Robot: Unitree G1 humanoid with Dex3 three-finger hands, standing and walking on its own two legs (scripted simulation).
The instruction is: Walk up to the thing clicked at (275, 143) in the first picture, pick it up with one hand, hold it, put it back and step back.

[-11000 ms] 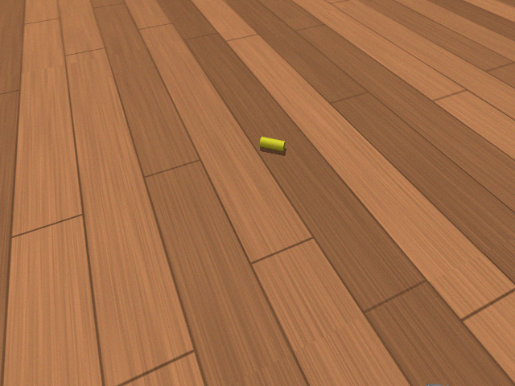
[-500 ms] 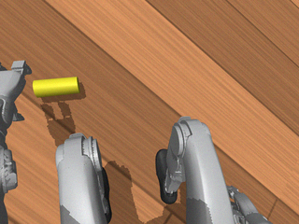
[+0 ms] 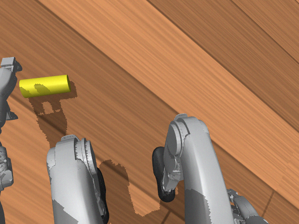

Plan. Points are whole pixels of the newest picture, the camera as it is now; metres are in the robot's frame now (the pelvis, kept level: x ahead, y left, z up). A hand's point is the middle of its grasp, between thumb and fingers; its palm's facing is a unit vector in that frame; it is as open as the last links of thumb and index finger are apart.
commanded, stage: rise first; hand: left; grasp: from above
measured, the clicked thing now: (46, 86) +0.50 +0.25 -0.31
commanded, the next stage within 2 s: approach in 1.64 s
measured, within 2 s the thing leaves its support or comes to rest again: neither
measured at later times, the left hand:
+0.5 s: hand (11, 92) +0.45 +0.31 -0.19, palm faces -0.46 -0.05 -0.89, open 13.9 cm
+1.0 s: hand (15, 90) +0.46 +0.30 -0.19, palm faces -0.46 -0.05 -0.89, open 13.6 cm
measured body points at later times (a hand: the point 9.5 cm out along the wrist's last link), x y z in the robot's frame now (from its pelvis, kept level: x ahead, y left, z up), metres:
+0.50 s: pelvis +0.00 +0.00 -0.01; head +0.25 +0.07 +0.36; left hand +0.47 +0.31 -0.14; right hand +0.05 -0.28 -0.11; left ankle +0.07 +0.12 -0.30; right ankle +0.10 -0.13 -0.30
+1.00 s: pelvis +0.00 +0.00 -0.01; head +0.25 +0.07 +0.35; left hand +0.48 +0.30 -0.14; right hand +0.03 -0.28 -0.11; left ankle +0.07 +0.12 -0.30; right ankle +0.10 -0.13 -0.30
